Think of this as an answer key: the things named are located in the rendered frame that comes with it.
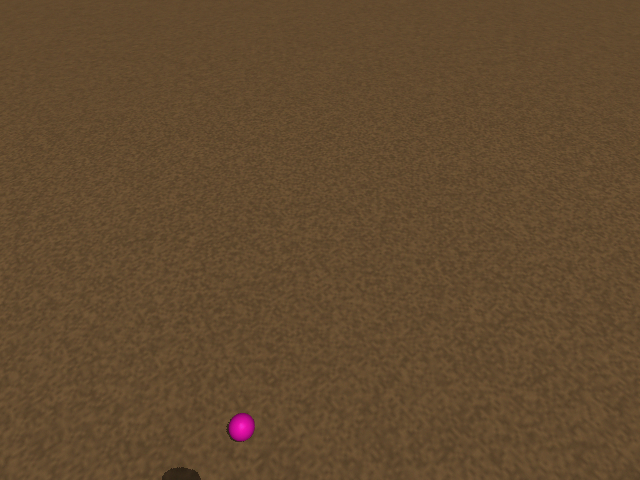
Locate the ball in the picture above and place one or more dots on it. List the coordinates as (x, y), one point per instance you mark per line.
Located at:
(241, 427)

